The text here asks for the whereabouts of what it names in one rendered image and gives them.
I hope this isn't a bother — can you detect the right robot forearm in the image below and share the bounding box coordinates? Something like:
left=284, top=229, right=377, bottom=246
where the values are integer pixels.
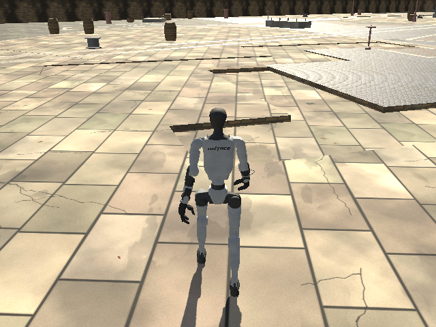
left=240, top=162, right=250, bottom=183

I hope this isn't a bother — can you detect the left robot hand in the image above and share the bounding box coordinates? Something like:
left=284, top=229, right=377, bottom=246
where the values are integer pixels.
left=178, top=201, right=195, bottom=224

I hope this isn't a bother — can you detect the left robot forearm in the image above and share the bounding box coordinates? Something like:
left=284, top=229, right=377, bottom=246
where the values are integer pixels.
left=181, top=166, right=195, bottom=204

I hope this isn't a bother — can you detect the humanoid robot head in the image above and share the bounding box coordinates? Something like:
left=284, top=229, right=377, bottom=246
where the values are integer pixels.
left=207, top=108, right=230, bottom=140

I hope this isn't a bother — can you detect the right robot upper arm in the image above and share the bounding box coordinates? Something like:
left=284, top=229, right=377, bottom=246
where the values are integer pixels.
left=232, top=136, right=249, bottom=172

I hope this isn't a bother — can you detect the right robot hand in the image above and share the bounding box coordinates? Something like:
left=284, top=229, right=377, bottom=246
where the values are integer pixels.
left=234, top=179, right=249, bottom=191

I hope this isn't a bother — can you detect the left robot upper arm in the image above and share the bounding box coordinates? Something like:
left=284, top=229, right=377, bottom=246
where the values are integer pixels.
left=189, top=137, right=204, bottom=176

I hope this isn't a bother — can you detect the robot left thigh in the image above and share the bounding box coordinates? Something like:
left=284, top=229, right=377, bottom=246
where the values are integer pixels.
left=195, top=189, right=209, bottom=227

